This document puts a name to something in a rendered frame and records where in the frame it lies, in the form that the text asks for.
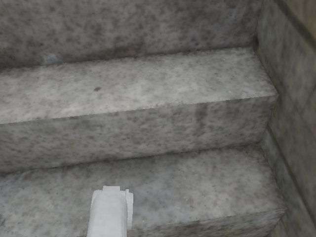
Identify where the left robot shin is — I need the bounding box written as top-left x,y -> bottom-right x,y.
90,190 -> 103,211

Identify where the robot left thigh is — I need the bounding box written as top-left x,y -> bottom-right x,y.
86,186 -> 133,237

